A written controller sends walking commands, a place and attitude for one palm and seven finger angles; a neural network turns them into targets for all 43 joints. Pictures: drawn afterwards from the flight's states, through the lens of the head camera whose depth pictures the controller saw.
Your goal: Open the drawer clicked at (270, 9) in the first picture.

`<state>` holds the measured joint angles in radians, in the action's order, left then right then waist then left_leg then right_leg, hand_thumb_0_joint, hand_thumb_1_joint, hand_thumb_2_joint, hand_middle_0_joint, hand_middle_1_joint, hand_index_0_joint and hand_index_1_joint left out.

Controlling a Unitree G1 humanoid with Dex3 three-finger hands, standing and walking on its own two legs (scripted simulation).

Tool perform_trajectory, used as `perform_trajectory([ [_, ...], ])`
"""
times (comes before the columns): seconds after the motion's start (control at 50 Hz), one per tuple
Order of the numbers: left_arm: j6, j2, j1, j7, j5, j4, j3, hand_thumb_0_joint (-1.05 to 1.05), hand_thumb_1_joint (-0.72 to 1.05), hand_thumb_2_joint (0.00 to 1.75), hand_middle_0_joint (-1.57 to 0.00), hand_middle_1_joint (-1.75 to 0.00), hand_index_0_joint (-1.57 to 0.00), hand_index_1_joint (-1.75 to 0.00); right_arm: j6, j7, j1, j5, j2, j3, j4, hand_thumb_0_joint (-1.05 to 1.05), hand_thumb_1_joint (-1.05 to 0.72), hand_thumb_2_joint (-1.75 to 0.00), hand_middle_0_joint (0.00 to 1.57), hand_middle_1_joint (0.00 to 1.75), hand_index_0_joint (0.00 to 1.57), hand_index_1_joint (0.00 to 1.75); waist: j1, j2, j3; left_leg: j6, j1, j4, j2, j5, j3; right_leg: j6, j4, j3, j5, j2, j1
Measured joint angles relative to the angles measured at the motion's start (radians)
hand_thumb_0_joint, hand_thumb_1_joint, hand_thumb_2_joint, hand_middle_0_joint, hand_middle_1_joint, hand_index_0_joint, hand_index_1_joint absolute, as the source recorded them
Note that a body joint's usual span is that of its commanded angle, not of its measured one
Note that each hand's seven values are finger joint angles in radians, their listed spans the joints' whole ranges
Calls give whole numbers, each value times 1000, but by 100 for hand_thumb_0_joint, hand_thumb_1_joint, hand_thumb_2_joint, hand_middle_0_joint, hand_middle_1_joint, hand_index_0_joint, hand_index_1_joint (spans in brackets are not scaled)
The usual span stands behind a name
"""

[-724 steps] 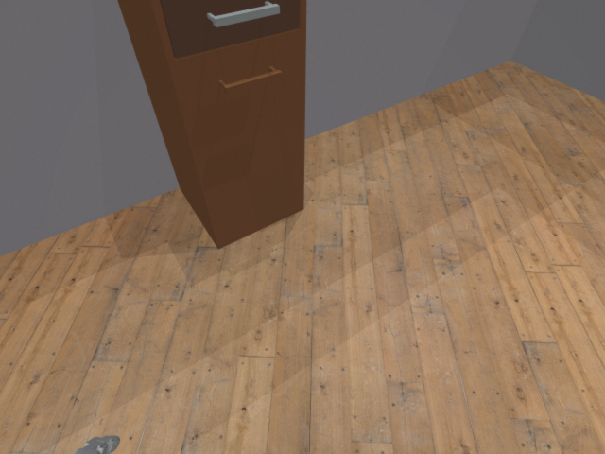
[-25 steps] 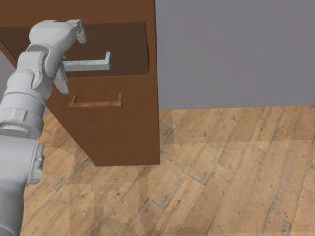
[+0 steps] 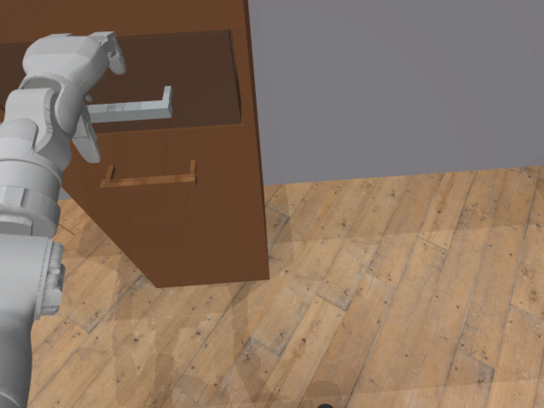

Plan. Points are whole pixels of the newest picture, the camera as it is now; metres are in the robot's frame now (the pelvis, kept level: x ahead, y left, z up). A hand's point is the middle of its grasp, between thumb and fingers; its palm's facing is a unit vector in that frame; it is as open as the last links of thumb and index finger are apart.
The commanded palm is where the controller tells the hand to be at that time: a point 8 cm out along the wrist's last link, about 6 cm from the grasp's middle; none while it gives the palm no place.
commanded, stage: move the hooked fingers above the handle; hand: left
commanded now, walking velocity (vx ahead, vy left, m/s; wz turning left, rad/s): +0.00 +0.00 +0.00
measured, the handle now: (112, 104) +0.55 +0.24 +0.13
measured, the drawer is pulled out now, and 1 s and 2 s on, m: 0.00 0.00 0.00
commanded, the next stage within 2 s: lower the fingers behind the handle in 0.20 s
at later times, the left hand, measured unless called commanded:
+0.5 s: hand (98, 101) +0.51 +0.23 +0.17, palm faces -0.02 +0.02 -1.00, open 13.8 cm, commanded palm +0.49 +0.24 +0.22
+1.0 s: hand (105, 119) +0.50 +0.24 +0.14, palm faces +0.00 +0.02 -1.00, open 13.9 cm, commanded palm +0.48 +0.24 +0.19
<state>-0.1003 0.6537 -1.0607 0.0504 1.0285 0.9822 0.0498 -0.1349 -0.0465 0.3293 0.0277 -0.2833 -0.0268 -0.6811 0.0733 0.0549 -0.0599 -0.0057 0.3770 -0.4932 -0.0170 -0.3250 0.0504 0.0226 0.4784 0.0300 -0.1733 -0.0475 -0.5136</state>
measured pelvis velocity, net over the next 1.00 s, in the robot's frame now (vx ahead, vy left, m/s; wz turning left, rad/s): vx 0.00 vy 0.00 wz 0.00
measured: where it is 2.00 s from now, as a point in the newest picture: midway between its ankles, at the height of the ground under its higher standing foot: outside the picture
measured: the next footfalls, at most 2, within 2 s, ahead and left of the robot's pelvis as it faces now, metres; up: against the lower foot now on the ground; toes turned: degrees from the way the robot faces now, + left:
none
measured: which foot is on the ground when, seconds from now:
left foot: down 0.00-1.00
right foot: down 0.00-1.00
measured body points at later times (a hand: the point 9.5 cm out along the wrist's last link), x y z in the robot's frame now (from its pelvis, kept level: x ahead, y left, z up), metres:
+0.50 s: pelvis +0.00 +0.00 +0.00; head +0.07 -0.02 +0.44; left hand +0.50 +0.23 +0.22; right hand +0.06 -0.27 -0.14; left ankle -0.06 +0.11 -0.73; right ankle +0.03 -0.14 -0.73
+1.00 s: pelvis +0.00 +0.00 +0.00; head +0.08 -0.02 +0.44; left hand +0.50 +0.23 +0.19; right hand +0.04 -0.28 -0.14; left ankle -0.06 +0.11 -0.73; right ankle +0.03 -0.14 -0.73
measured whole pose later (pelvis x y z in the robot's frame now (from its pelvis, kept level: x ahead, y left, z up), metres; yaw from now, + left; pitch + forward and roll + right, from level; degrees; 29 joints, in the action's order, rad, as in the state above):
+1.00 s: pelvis +0.00 +0.00 +0.00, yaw +0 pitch +13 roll +0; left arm -0.10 0.61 -1.00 -0.06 1.05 1.00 0.04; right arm -0.12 -0.03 0.32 0.01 -0.28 -0.04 -0.67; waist 0.08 0.05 -0.08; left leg -0.01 0.44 -0.55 -0.02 -0.35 0.05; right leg 0.02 0.53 0.03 -0.19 -0.05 -0.57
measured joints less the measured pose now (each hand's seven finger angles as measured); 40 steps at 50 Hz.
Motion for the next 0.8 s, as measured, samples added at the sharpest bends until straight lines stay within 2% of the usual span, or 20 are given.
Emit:
perform_trajectory([
  [0.26, 20, -24, -31, 4, -6, 19, 37, 0, -49, 30, -34, -121, -35, -122, 6, 8, -10, -2, -6, -7, -3, 1, -90, -90, 20, 30, 20, 30, -4, 0, -12, -1, 4, -4, 3, -3, -9, 2, 0, 8, -5, -4, 2],
  [0.46, 14, -36, -19, -5, -6, 18, 33, 0, -49, 30, -33, -121, -34, -121, 3, 13, -22, -3, 5, 2, 9, 1, -90, -90, 20, 30, 20, 30, -7, 1, -16, -2, 9, -13, 3, -9, -7, 3, 11, 6, -10, -4, -5],
  [0.62, 2, -39, 34, -38, 5, -13, -8, 0, -49, 30, -33, -121, -33, -120, 0, 16, -19, -10, 8, 0, 18, 1, -90, -90, 20, 30, 21, 30, -7, 2, -21, -2, 18, -24, 0, -16, 0, 3, 22, -2, -14, -1, -18],
  [0.72, 13, -38, 54, -48, 8, -5, -4, 0, -49, 30, -32, -121, -32, -120, 0, 16, -19, -7, 6, 0, 16, 1, -90, -90, 20, 30, 21, 30, -6, 0, -17, -1, 21, -31, -1, -18, 0, 2, 27, -2, -15, 0, -21],
  [0.8, -1, -46, 63, -58, 10, -15, 4, 0, -49, 30, -32, -121, -32, -120, 7, 14, -13, -10, 5, -7, 13, 1, -90, -90, 20, 30, 21, 30, -7, -3, -12, -1, 30, -38, 0, -19, -5, 1, 32, 2, -16, -1, -26],
])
